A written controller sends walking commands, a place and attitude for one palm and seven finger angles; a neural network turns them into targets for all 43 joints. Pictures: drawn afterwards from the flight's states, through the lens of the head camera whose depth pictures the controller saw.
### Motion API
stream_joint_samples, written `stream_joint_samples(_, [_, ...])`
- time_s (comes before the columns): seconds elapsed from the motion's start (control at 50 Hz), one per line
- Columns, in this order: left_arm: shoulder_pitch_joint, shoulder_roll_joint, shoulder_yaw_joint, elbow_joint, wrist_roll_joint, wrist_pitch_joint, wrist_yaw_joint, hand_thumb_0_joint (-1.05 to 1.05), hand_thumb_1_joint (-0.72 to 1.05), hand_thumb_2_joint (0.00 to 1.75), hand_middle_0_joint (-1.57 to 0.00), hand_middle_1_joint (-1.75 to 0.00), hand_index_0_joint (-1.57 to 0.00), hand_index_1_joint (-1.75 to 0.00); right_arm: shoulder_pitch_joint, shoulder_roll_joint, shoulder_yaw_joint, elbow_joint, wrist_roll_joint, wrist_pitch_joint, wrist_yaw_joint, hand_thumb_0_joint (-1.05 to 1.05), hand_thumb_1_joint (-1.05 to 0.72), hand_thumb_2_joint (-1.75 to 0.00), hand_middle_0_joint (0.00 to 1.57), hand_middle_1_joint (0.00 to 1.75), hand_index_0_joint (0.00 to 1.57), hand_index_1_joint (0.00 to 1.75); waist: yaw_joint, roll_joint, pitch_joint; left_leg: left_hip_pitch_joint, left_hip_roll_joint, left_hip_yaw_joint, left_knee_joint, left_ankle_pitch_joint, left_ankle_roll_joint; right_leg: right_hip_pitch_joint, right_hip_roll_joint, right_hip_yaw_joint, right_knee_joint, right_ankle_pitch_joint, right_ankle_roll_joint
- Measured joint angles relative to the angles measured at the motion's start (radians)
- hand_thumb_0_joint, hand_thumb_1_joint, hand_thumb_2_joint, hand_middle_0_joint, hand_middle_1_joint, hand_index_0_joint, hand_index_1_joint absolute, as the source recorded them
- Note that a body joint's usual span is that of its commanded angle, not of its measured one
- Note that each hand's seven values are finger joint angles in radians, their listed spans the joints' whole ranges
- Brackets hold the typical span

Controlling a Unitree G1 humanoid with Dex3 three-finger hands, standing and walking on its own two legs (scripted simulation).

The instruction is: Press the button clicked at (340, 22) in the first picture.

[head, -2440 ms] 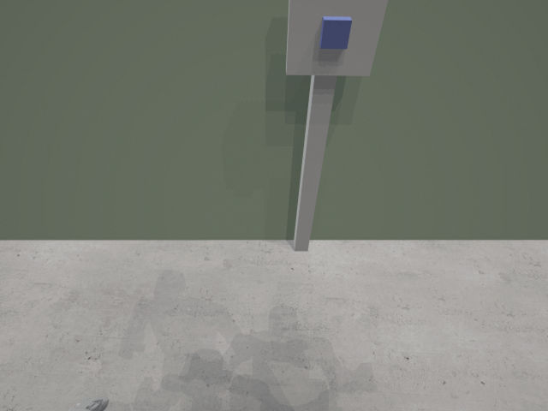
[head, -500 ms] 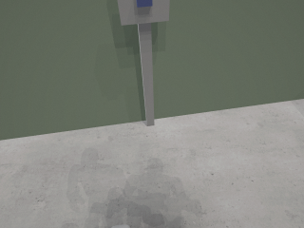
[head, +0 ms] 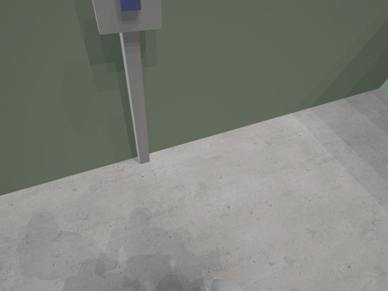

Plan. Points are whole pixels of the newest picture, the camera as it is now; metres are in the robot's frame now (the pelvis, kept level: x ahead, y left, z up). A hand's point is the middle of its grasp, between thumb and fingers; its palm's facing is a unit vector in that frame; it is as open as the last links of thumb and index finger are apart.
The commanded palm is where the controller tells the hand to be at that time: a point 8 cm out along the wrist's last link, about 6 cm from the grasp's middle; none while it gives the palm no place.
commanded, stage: walk to a spot facing it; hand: left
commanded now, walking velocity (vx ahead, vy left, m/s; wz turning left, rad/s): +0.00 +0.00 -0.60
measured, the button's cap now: out of the picture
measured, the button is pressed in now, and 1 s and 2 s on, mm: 0 0 0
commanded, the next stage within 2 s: turn to face it in 1.38 s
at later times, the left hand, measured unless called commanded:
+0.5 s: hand (144, 279) +0.17 +0.12 -0.15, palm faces -0.32 -0.92 -0.24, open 7.4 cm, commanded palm none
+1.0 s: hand (160, 226) +0.30 +0.10 -0.16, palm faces -0.55 -0.82 -0.16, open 7.4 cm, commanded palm none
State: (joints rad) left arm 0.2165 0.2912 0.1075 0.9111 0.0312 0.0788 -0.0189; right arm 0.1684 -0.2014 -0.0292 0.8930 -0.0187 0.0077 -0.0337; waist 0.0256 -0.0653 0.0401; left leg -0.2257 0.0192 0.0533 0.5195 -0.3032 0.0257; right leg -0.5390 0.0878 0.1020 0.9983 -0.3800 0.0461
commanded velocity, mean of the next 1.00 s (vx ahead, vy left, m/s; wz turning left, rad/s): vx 0.22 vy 0.00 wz -0.60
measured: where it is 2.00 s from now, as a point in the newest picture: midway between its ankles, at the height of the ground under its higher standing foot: (245, 269)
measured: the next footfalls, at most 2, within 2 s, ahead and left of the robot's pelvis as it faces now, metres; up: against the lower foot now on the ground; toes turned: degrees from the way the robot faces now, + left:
right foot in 0.36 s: -0.01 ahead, -0.15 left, +0.00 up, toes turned -20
left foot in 0.76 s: +0.19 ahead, +0.05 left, +0.00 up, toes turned -22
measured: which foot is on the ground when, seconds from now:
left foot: down 0.00-0.36, up 0.38-0.74, down 0.76-1.00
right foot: up 0.00-0.34, down 0.36-0.76, up 0.78-1.00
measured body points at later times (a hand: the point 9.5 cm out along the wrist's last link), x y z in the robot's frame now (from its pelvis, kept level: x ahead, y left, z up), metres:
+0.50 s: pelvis +0.00 -0.03 +0.00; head +0.02 -0.05 +0.44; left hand +0.18 +0.17 -0.13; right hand -0.09 -0.29 -0.16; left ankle +0.01 +0.10 -0.67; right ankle -0.04 -0.14 -0.74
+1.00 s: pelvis +0.13 -0.03 +0.01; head +0.16 -0.01 +0.46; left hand +0.33 +0.15 -0.15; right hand +0.00 -0.22 -0.13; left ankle +0.15 +0.07 -0.74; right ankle +0.06 -0.16 -0.63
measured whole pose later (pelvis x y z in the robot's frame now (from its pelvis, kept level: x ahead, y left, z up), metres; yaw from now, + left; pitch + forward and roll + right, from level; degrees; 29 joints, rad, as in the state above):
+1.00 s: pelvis +0.13 -0.03 +0.01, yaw -38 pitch +0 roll -2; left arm 0.25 0.24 0.11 0.96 0.04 0.04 -0.05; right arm 0.36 -0.14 -0.02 0.99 -0.02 -0.07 -0.02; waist 0.01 -0.04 0.02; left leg -0.10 0.09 0.26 0.39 -0.29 0.02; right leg -0.60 -0.07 -0.04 1.18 -0.19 0.03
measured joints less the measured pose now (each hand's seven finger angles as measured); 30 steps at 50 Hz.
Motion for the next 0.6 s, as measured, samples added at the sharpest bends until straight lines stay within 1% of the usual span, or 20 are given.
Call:
stream_joint_samples(0.02, [-0.001,0.006,0.004,-0.004,0.001,-0.001,-0.004,0.01,0.90,0.90,-0.20,-0.29,-0.20,-0.29,0.010,0.004,0.003,0.002,-0.002,0.001,0.000,0.01,-0.91,-0.90,0.20,0.30,0.20,0.30,0.001,0.000,0.000,0.012,0.006,0.013,-0.014,0.005,0.002,-0.017,-0.013,-0.020,0.078,0.009,0.007])
stream_joint_samples(0.06, [-0.001,0.011,0.007,-0.010,0.000,-0.002,-0.009,0.01,0.91,0.90,-0.20,-0.29,-0.20,-0.29,0.028,0.008,0.005,0.006,-0.004,-0.001,0.001,0.01,-0.90,-0.90,0.20,0.30,0.20,0.30,0.002,0.006,0.001,0.031,0.020,0.038,-0.034,0.012,0.004,-0.024,-0.043,-0.048,0.159,0.024,0.019])
stream_joint_samples(0.12, [-0.005,0.006,0.004,-0.011,-0.003,0.002,-0.012,0.00,0.91,0.90,-0.19,-0.29,-0.19,-0.29,0.054,0.014,0.004,0.010,-0.005,-0.008,0.002,0.01,-0.90,-0.90,0.20,0.30,0.20,0.30,-0.005,0.019,0.006,0.048,0.038,0.077,-0.046,0.012,0.007,0.003,-0.084,-0.072,0.149,0.019,0.031])
stream_joint_samples(0.18, [-0.018,-0.007,-0.002,-0.008,-0.006,0.010,-0.014,0.01,0.91,0.90,-0.19,-0.29,-0.19,-0.29,0.077,0.016,0.001,0.019,-0.005,-0.011,0.006,0.01,-0.90,-0.90,0.20,0.30,0.20,0.30,-0.017,0.030,0.016,0.057,0.056,0.119,-0.043,0.005,0.004,0.046,-0.118,-0.092,0.064,-0.003,0.036])
stream_joint_samples(0.22, [-0.032,-0.019,-0.008,-0.007,-0.007,0.014,-0.016,0.01,0.91,0.90,-0.19,-0.29,-0.19,-0.29,0.090,0.013,-0.003,0.027,-0.007,-0.010,0.008,0.01,-0.90,-0.90,0.20,0.30,0.20,0.30,-0.028,0.039,0.025,0.057,0.069,0.147,-0.033,-0.003,-0.001,0.076,-0.133,-0.108,-0.008,-0.017,0.032])
stream_joint_samples(0.26, [-0.050,-0.033,-0.015,-0.009,-0.008,0.013,-0.019,0.01,0.91,0.90,-0.19,-0.29,-0.19,-0.29,0.100,0.006,-0.009,0.038,-0.009,-0.007,0.012,0.01,-0.90,-0.90,0.20,0.30,0.20,0.30,-0.040,0.051,0.035,0.052,0.087,0.173,-0.014,-0.015,-0.009,0.114,-0.140,-0.128,-0.094,-0.030,0.023])
stream_joint_samples(0.3, [-0.067,-0.046,-0.021,-0.014,-0.009,0.007,-0.020,0.01,0.91,0.90,-0.19,-0.29,-0.19,-0.29,0.110,-0.004,-0.016,0.051,-0.011,-0.004,0.016,0.01,-0.90,-0.90,0.20,0.30,0.20,0.30,-0.053,0.065,0.044,0.042,0.107,0.199,0.015,-0.032,-0.020,0.154,-0.136,-0.147,-0.180,-0.037,0.009])
stream_joint_samples(0.32, [-0.075,-0.052,-0.025,-0.019,-0.009,0.002,-0.020,0.01,0.91,0.90,-0.19,-0.29,-0.19,-0.29,0.115,-0.011,-0.020,0.056,-0.011,-0.002,0.017,0.01,-0.90,-0.90,0.20,0.30,0.20,0.30,-0.057,0.073,0.046,0.035,0.118,0.212,0.035,-0.043,-0.028,0.178,-0.132,-0.156,-0.233,-0.024,0.001])
stream_joint_samples(0.34, [-0.081,-0.056,-0.029,-0.024,-0.010,-0.006,-0.020,0.01,0.91,0.90,-0.19,-0.29,-0.19,-0.29,0.123,-0.019,-0.024,0.061,-0.010,0.000,0.019,0.01,-0.90,-0.90,0.20,0.30,0.20,0.30,-0.060,0.081,0.048,0.026,0.131,0.223,0.063,-0.058,-0.037,0.210,-0.126,-0.166,-0.303,0.014,-0.009])
stream_joint_samples(0.36, [-0.083,-0.056,-0.034,-0.033,-0.009,-0.018,-0.021,0.01,0.91,0.90,-0.19,-0.29,-0.19,-0.29,0.137,-0.027,-0.026,0.061,-0.007,0.002,0.022,0.01,-0.90,-0.90,0.20,0.30,0.20,0.30,-0.063,0.083,0.043,0.006,0.143,0.230,0.109,-0.080,-0.047,0.251,-0.125,-0.174,-0.390,0.072,-0.025])
stream_joint_samples(0.38, [-0.088,-0.059,-0.038,-0.035,-0.008,-0.035,-0.016,0.01,0.91,0.90,-0.20,-0.29,-0.19,-0.29,0.144,-0.037,-0.028,0.065,-0.004,0.008,0.025,0.01,-0.90,-0.90,0.20,0.30,0.20,0.30,-0.063,0.092,0.040,-0.029,0.155,0.214,0.191,-0.127,-0.060,0.257,-0.116,-0.173,-0.412,0.056,-0.040])
stream_joint_samples(0.4, [-0.095,-0.068,-0.044,-0.034,-0.011,-0.045,-0.009,0.01,0.90,0.90,-0.20,-0.29,-0.19,-0.29,0.143,-0.049,-0.030,0.072,-0.004,0.020,0.024,0.01,-0.90,-0.90,0.20,0.30,0.20,0.30,-0.067,0.111,0.045,-0.072,0.156,0.162,0.292,-0.186,-0.069,0.247,-0.101,-0.174,-0.390,0.046,-0.051])
stream_joint_samples(0.42, [-0.095,-0.075,-0.048,-0.035,-0.014,-0.051,-0.004,0.00,0.90,0.90,-0.20,-0.29,-0.20,-0.29,0.140,-0.057,-0.032,0.080,-0.004,0.035,0.022,0.01,-0.90,-0.90,0.20,0.30,0.20,0.30,-0.069,0.120,0.046,-0.113,0.144,0.112,0.390,-0.223,-0.075,0.245,-0.091,-0.171,-0.379,0.044,-0.057])
stream_joint_samples(0.44, [-0.089,-0.080,-0.050,-0.037,-0.016,-0.056,0.000,0.00,0.90,0.90,-0.20,-0.29,-0.20,-0.29,0.136,-0.061,-0.032,0.086,-0.005,0.045,0.022,0.01,-0.91,-0.90,0.20,0.30,0.20,0.30,-0.067,0.120,0.043,-0.151,0.130,0.075,0.472,-0.229,-0.079,0.251,-0.085,-0.163,-0.386,0.049,-0.062])
stream_joint_samples(0.48, [-0.067,-0.086,-0.054,-0.034,-0.017,-0.063,0.006,0.00,0.90,0.90,-0.20,-0.29,-0.20,-0.29,0.126,-0.064,-0.034,0.091,-0.009,0.051,0.030,0.01,-0.91,-0.90,0.20,0.30,0.20,0.30,-0.061,0.112,0.032,-0.208,0.115,0.038,0.562,-0.174,-0.088,0.278,-0.076,-0.142,-0.432,0.075,-0.065])
stream_joint_samples(0.54, [-0.027,-0.088,-0.058,-0.015,-0.013,-0.070,0.006,0.00,0.90,0.90,-0.20,-0.29,-0.20,-0.30,0.109,-0.062,-0.037,0.076,-0.014,0.040,0.042,0.01,-0.91,-0.90,0.20,0.30,0.20,0.30,-0.056,0.095,0.008,-0.257,0.111,0.022,0.550,-0.082,-0.102,0.316,-0.068,-0.108,-0.505,0.109,-0.067])
stream_joint_samples(0.6, [0.014,-0.087,-0.059,0.009,-0.009,-0.078,0.001,0.00,0.90,0.90,-0.20,-0.29,-0.20,-0.30,0.088,-0.056,-0.039,0.052,-0.014,0.025,0.050,0.01,-0.91,-0.90,0.20,0.30,0.20,0.30,-0.046,0.081,-0.009,-0.272,0.105,0.012,0.469,-0.037,-0.108,0.342,-0.061,-0.073,-0.550,0.123,-0.066])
